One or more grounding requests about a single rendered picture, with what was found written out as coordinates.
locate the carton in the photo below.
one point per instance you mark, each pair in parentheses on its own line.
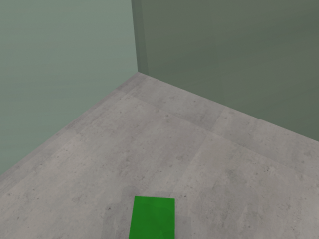
(153,218)

